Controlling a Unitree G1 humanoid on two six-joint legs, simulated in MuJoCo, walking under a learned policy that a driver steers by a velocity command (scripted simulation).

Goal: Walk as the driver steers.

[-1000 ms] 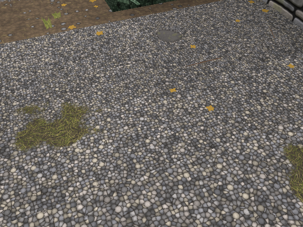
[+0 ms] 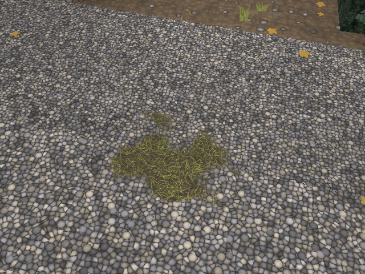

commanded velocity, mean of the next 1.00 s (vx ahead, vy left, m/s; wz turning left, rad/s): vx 0.50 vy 0.00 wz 0.10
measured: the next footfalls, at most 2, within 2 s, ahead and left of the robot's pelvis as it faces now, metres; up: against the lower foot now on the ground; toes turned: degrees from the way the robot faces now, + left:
right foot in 0.32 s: +0.25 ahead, -0.16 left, +0.00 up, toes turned +5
left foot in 0.82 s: +0.61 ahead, +0.12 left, -0.18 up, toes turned +4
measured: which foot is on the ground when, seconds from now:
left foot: down 0.00-0.34, up 0.36-0.80, down 0.82-1.00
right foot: up 0.00-0.30, down 0.32-0.82, up 0.84-1.00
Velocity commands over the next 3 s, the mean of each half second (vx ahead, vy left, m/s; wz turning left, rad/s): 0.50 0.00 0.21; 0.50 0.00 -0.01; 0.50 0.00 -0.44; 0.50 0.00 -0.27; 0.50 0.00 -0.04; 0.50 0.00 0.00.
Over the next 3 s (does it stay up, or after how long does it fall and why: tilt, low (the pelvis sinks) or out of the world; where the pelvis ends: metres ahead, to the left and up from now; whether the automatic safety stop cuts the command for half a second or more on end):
stays up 1.65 -0.19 -0.36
